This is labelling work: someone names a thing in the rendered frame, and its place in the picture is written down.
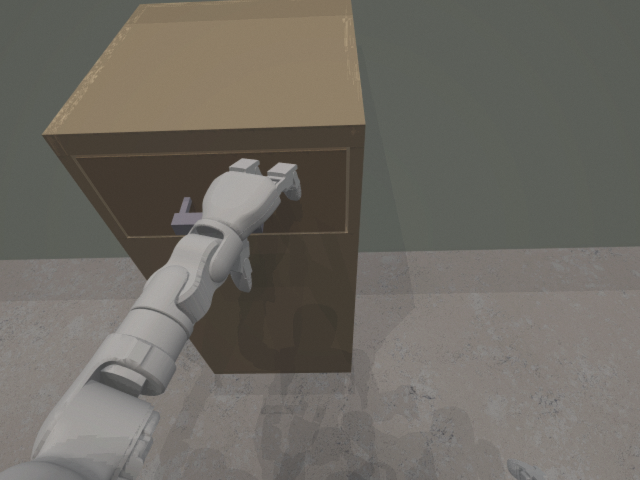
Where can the robot right hand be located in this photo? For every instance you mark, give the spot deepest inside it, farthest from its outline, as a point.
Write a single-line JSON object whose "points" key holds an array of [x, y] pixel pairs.
{"points": [[523, 471]]}

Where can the handle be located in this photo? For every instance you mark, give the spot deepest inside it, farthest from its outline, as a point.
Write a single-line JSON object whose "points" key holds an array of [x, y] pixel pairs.
{"points": [[183, 221]]}

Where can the cabinet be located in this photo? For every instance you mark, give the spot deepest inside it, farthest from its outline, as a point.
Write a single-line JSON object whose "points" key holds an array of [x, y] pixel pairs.
{"points": [[238, 75]]}

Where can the drawer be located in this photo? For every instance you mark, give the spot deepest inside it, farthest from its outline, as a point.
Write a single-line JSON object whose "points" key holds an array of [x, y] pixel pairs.
{"points": [[144, 190]]}

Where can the robot left hand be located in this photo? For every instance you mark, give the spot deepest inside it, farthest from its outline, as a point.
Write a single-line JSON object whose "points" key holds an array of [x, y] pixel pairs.
{"points": [[244, 199]]}

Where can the robot left upper arm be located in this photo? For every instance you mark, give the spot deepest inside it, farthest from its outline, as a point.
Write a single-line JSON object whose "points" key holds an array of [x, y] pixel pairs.
{"points": [[104, 434]]}

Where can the left robot forearm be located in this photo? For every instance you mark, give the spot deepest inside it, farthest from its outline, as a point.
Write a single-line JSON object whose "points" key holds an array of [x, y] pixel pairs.
{"points": [[139, 358]]}

